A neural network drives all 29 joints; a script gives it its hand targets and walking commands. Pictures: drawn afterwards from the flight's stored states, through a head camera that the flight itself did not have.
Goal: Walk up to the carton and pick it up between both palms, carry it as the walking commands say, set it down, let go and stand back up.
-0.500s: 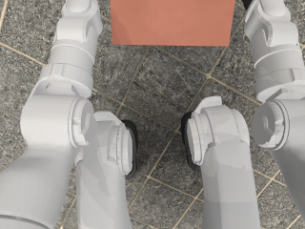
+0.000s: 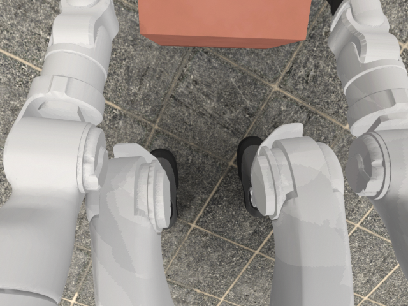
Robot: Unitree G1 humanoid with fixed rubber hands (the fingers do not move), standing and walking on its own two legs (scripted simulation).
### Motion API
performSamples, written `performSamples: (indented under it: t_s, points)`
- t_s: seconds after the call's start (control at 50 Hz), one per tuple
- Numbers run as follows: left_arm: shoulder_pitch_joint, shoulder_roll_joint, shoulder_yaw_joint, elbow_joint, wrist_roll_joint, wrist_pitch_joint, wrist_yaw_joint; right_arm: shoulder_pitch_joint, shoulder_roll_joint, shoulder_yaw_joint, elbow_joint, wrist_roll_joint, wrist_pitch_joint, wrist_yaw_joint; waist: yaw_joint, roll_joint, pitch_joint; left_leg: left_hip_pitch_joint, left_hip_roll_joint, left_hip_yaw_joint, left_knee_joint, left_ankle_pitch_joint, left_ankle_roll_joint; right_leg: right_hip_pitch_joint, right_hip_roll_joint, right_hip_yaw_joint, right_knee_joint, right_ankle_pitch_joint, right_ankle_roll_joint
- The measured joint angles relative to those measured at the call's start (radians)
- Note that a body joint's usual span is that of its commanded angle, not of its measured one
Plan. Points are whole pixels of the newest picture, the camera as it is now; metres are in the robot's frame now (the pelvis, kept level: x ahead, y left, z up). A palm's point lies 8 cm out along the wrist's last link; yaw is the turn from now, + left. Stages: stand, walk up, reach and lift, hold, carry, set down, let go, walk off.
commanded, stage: set down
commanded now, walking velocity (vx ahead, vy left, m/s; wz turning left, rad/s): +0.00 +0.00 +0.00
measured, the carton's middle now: out of the picture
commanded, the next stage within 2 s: let go in 1.58 s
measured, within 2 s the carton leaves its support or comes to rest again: neither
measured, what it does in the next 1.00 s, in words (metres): rises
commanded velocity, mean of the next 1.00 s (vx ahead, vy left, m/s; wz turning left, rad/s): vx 0.00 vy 0.00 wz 0.00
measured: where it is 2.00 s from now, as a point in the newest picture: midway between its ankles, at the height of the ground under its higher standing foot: (209, 196)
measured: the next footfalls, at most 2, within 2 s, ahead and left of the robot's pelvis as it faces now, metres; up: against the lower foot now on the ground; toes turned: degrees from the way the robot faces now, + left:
none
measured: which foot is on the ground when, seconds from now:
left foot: down 0.00-1.00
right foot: down 0.00-1.00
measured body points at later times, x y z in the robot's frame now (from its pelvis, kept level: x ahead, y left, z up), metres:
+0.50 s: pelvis -0.01 +0.01 +0.02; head +0.36 -0.02 +0.26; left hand +0.57 +0.14 -0.14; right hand +0.52 -0.24 -0.14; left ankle +0.10 +0.11 -0.32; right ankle +0.11 -0.11 -0.32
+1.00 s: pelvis -0.02 +0.00 +0.14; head +0.35 -0.03 +0.37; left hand +0.57 +0.14 +0.00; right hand +0.52 -0.26 +0.00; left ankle +0.10 +0.11 -0.32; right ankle +0.11 -0.11 -0.32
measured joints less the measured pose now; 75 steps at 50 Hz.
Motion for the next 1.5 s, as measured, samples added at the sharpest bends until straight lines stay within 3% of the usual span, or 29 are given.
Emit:
performSamples:
  t_s: [0.08, 0.24, 0.38, 0.52, 0.7, 0.96, 1.04, 1.12, 1.5]
  points:
    - [-0.007, 0.011, 0.001, -0.006, -0.011, -0.001, -0.001, -0.010, -0.038, 0.028, 0.002, 0.041, 0.007, 0.001, 0.017, -0.001, 0.004, -0.007, 0.015, 0.004, 0.004, 0.009, 0.005, -0.012, -0.009, -0.008, 0.000, 0.017, -0.011]
    - [-0.001, 0.039, -0.014, -0.023, -0.034, 0.012, -0.014, -0.057, -0.054, 0.019, 0.014, 0.040, 0.014, 0.010, 0.018, 0.001, 0.004, -0.020, 0.027, 0.016, 0.008, 0.019, 0.018, -0.027, -0.025, -0.008, 0.004, 0.031, -0.017]
    - [0.025, 0.055, -0.024, -0.163, -0.047, 0.056, 0.005, -0.010, -0.055, 0.013, -0.133, 0.063, 0.049, -0.007, 0.023, 0.003, 0.007, 0.002, 0.036, 0.018, -0.016, 0.018, 0.025, -0.007, -0.016, -0.004, -0.026, 0.038, -0.010]
    - [0.082, 0.049, 0.006, -0.300, -0.045, 0.130, 0.025, 0.045, -0.071, 0.004, -0.294, 0.030, 0.134, -0.016, 0.020, 0.020, 0.006, 0.094, 0.041, 0.032, -0.084, 0.011, 0.031, 0.074, -0.005, 0.015, -0.087, 0.034, -0.002]
    - [0.090, 0.039, 0.084, -0.353, 0.019, 0.183, 0.019, 0.045, -0.090, 0.003, -0.363, 0.043, 0.202, -0.016, 0.010, 0.000, 0.004, 0.218, 0.053, 0.028, -0.217, 0.026, 0.020, 0.184, 0.015, 0.021, -0.218, 0.062, -0.008]
    - [0.074, 0.076, 0.118, -0.434, 0.019, 0.278, -0.015, 0.047, -0.080, -0.017, -0.476, 0.013, 0.310, -0.020, 0.010, -0.012, 0.005, 0.361, 0.040, 0.020, -0.439, 0.092, 0.007, 0.326, 0.014, 0.032, -0.428, 0.119, -0.015]
    - [0.096, 0.079, 0.117, -0.522, 0.021, 0.314, -0.019, 0.062, -0.086, -0.045, -0.544, 0.021, 0.340, -0.014, 0.018, -0.008, 0.006, 0.412, 0.038, 0.012, -0.511, 0.113, 0.006, 0.381, 0.014, 0.031, -0.502, 0.138, -0.015]
    - [0.083, 0.091, 0.122, -0.507, 0.018, 0.348, -0.027, 0.044, -0.102, -0.054, -0.528, 0.010, 0.370, -0.009, 0.017, -0.003, 0.005, 0.470, 0.034, 0.006, -0.590, 0.136, 0.007, 0.443, 0.013, 0.031, -0.582, 0.158, -0.013]
    - [0.188, 0.043, 0.139, -0.527, 0.061, 0.327, -0.050, 0.142, -0.091, -0.070, -0.539, -0.028, 0.343, 0.034, 0.030, -0.002, 0.004, 0.844, 0.037, 0.005, -1.001, 0.232, 0.021, 0.813, 0.024, 0.067, -0.994, 0.258, -0.001]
